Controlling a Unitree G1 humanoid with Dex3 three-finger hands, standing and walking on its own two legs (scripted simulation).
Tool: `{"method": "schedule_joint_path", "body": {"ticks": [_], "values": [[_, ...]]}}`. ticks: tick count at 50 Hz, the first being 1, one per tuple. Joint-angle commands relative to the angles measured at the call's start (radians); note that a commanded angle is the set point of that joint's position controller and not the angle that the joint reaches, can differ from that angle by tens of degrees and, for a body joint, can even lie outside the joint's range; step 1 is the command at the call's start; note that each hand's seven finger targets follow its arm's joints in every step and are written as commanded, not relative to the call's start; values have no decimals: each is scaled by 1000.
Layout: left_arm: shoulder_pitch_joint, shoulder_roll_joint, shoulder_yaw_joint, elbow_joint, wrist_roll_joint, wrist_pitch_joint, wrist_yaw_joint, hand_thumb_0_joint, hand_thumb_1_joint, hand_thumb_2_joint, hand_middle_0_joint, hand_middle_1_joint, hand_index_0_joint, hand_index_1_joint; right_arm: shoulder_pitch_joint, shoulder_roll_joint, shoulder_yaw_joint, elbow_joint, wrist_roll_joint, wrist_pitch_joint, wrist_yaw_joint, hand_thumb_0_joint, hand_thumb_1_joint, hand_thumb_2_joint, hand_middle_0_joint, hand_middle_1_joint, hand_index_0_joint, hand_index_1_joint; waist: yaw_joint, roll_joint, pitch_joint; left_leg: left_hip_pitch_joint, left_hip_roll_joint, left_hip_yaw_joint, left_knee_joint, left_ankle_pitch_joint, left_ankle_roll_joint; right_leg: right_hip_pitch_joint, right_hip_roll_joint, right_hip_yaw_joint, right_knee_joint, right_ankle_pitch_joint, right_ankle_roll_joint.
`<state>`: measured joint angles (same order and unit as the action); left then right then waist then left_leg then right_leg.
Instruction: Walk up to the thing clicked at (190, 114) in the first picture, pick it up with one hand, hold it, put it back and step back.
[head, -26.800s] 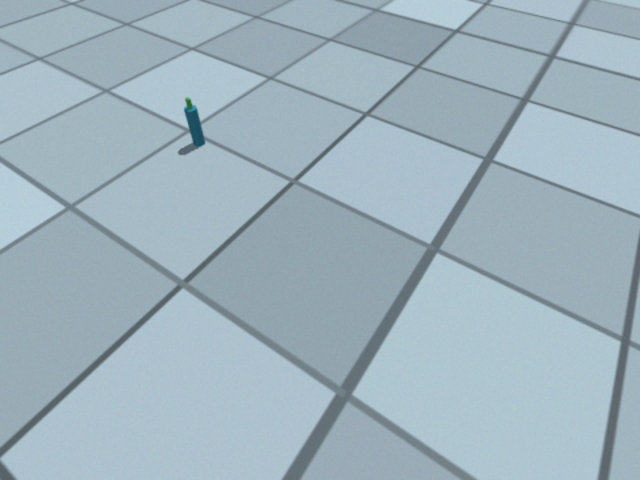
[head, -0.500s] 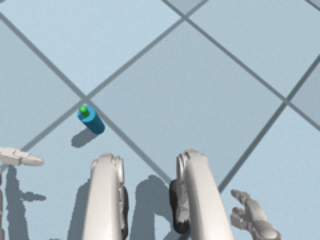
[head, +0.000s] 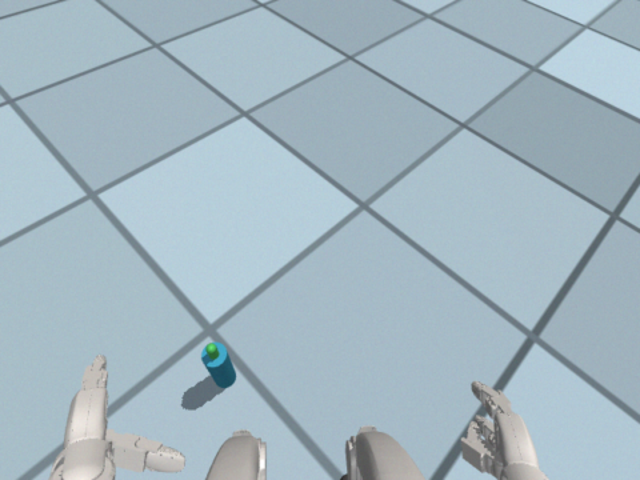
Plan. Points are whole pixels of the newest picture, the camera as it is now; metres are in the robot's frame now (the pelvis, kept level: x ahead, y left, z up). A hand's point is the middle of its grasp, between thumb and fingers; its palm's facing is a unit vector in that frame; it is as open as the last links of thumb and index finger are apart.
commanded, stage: home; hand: left
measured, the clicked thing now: (218, 363) +0.42 +0.20 -0.55
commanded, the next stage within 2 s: stand in 2.00 s
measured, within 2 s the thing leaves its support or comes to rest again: neither
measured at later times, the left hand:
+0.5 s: hand (148, 442) +0.18 +0.18 -0.02, palm faces +0.11 -0.95 -0.30, open 17.7 cm
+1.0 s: hand (158, 443) +0.18 +0.17 -0.02, palm faces +0.11 -0.95 -0.29, open 17.6 cm
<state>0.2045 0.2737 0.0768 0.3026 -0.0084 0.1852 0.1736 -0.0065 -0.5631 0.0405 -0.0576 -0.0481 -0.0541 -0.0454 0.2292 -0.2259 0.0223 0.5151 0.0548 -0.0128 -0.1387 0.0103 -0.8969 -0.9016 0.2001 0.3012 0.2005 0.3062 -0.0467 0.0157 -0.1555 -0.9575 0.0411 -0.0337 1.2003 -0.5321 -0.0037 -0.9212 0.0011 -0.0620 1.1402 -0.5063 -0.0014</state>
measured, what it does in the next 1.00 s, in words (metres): stands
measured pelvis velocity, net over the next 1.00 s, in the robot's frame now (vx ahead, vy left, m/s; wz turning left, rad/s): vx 0.02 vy -0.01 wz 0.01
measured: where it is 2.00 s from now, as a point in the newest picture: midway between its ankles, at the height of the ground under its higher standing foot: outside the picture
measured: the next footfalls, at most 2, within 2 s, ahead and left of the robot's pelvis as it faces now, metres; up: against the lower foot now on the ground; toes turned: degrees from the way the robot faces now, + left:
none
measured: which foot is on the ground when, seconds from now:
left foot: down 0.00-1.00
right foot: down 0.00-1.00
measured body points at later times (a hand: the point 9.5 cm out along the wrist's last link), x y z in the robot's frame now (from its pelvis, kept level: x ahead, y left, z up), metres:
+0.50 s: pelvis +0.02 +0.00 +0.04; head +0.05 +0.00 +0.49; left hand +0.17 +0.23 +0.00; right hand +0.20 -0.24 -0.03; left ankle +0.03 +0.12 -0.64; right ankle +0.03 -0.12 -0.64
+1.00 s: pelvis +0.02 -0.01 +0.04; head +0.05 -0.01 +0.49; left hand +0.17 +0.22 +0.00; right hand +0.18 -0.25 -0.03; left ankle +0.03 +0.12 -0.64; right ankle +0.03 -0.12 -0.64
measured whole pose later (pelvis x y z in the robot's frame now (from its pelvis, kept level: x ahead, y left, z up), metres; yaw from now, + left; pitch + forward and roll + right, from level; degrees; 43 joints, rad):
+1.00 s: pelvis +0.02 -0.01 +0.04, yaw +1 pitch +8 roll -1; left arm 0.46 0.20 -0.02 0.02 -0.01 0.25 0.14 -0.01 -0.57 0.04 -0.05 -0.05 -0.05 -0.05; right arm 0.28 -0.21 0.02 0.50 0.02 -0.12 -0.17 0.02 -0.90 -0.90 0.20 0.30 0.20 0.31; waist -0.02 0.03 -0.09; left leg -0.62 0.04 -0.03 0.95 -0.47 -0.02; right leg -0.60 0.00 -0.06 0.91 -0.45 -0.01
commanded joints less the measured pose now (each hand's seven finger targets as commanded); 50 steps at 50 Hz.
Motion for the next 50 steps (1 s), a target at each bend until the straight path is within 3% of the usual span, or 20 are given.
{"method": "schedule_joint_path", "body": {"ticks": [1,6,12,15,17,23,27,30,33,37,44,50], "values": [[40,125,28,-293,-1,-3,24,0,-590,31,-47,-45,-47,-44,4,-116,-46,-146,-7,-50,-34,0,-897,-903,201,302,201,302,7,78,-198,295,-28,18,-282,224,11,268,16,14,-257,218,-15],[188,57,-38,-434,-7,31,21,0,-600,25,-46,-43,-47,-43,-9,-102,-40,-181,-12,-74,-49,0,-896,-903,201,302,201,302,15,49,-112,342,-26,14,-351,216,10,321,24,-5,-316,207,-13],[266,42,-44,-476,-3,39,1,0,-611,10,-43,-39,-44,-39,-10,-101,-43,-196,-22,-97,-53,0,-897,-903,201,302,201,302,16,-24,-31,357,-25,15,-385,230,14,344,28,-13,-359,207,-7],[256,41,-39,-495,-3,30,-7,0,-601,25,-46,-44,-46,-43,-16,-101,-42,-205,-27,-110,-50,0,-897,-903,201,302,201,302,21,-1,6,352,-25,14,-404,199,11,343,25,-11,-366,177,-7],[239,36,-41,-482,5,24,-13,0,-597,27,-46,-44,-47,-44,-4,-105,-49,-197,-33,-120,-52,0,-897,-903,201,301,201,301,6,-2,-31,382,-25,18,-395,234,10,353,25,-4,-356,206,-8],[218,45,-33,-523,6,20,-14,0,-600,25,-46,-44,-46,-44,-2,-103,-47,-188,-40,-141,-53,0,-898,-902,201,301,201,301,15,42,-98,430,-32,22,-385,278,7,394,19,6,-360,253,-7],[252,27,-46,-496,6,27,-16,0,-611,14,-44,-42,-44,-41,-5,-106,-46,-179,-41,-147,-53,0,-898,-902,201,301,201,301,14,26,-100,442,-32,23,-370,348,6,408,18,5,-358,322,-5],[264,32,-32,-461,7,31,-18,0,-608,20,-45,-44,-45,-43,-6,-105,-46,-173,-42,-146,-51,0,-899,-902,201,301,201,301,18,-11,-86,420,-35,26,-361,359,11,423,16,7,-365,344,0],[245,39,-29,-462,3,25,-21,0,-600,25,-46,-45,-46,-45,-23,-101,-41,-177,-40,-142,-45,0,-899,-902,201,301,201,301,28,-7,-27,393,-38,29,-378,287,13,396,13,8,-386,275,1],[260,31,-35,-458,3,24,-23,0,-597,27,-47,-46,-47,-46,-21,-104,-45,-179,-37,-145,-44,0,-899,-902,201,301,200,301,28,21,-21,398,-39,33,-391,262,10,390,11,10,-389,246,-2],[247,33,-33,-470,6,19,-25,0,-589,31,-47,-48,-47,-48,-13,-105,-51,-177,-39,-153,-49,0,-899,-902,201,301,200,301,20,-5,-67,424,-35,36,-377,292,15,402,12,15,-385,284,1],[239,40,-24,-467,6,18,-25,0,-576,39,-49,-50,-49,-50,-20,-101,-46,-170,-42,-160,-49,0,-899,-902,201,301,200,301,24,-4,-56,410,-38,35,-382,253,16,400,10,16,-394,244,2]]}}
